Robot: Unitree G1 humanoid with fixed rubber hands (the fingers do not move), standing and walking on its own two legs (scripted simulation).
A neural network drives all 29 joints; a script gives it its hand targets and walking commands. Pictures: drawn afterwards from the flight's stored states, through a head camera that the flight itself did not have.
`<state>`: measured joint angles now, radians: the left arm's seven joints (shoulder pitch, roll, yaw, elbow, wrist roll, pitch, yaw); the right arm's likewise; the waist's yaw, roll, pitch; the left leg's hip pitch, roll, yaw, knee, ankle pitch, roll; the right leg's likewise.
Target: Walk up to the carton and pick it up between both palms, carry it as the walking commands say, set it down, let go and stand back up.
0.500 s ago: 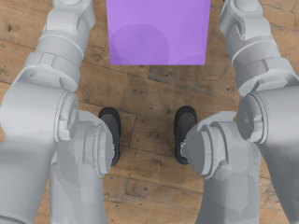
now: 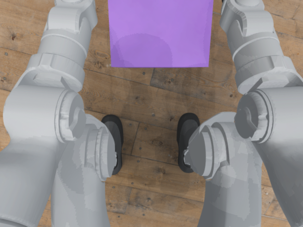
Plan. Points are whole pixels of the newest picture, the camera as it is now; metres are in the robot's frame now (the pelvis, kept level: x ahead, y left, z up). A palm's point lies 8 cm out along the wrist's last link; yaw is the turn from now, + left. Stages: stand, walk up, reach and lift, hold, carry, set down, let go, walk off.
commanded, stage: reach and lift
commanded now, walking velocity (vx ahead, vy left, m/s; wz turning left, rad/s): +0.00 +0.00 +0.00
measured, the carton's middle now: out of the picture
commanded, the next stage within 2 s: none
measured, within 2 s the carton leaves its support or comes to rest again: leaves its support in 0.04 s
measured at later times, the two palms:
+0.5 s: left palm out of the picture +0.56 +0.11 -0.13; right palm out of the picture +0.54 -0.16 -0.13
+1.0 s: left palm out of the picture +0.55 +0.11 -0.08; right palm out of the picture +0.54 -0.15 -0.09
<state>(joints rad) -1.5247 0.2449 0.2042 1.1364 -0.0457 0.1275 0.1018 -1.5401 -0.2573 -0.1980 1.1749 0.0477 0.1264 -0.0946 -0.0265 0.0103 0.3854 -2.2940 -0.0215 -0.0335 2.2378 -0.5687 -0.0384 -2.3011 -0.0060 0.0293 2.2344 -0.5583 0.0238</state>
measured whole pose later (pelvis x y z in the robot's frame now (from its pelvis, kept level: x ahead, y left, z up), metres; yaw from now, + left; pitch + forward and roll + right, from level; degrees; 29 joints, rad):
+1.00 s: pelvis +0.01 +0.00 +0.04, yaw -1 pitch +43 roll +0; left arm -1.31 0.06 0.41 0.77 0.14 0.27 0.14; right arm -1.30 -0.09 -0.37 0.78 -0.12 0.30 -0.13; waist -0.02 0.02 0.13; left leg -2.27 -0.06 -0.06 2.09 -0.57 -0.06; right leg -2.28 0.04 0.05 2.08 -0.55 0.05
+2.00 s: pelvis +0.01 +0.00 +0.14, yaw -1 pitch +43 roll +0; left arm -1.09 -0.08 0.51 0.66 0.27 0.36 0.10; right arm -1.07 0.05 -0.49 0.66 -0.27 0.39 -0.07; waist -0.01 0.02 -0.11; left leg -2.00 -0.06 -0.06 1.77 -0.51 -0.05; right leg -2.01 0.03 0.05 1.76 -0.50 0.05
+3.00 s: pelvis +0.04 +0.00 +0.26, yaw +0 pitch +33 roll +0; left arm -0.80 -0.17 0.48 0.60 0.30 0.34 0.08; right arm -0.78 0.15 -0.48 0.58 -0.31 0.38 -0.05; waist -0.01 0.02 -0.17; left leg -1.48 -0.05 -0.07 1.38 -0.47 -0.04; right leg -1.49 0.02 0.05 1.38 -0.46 0.03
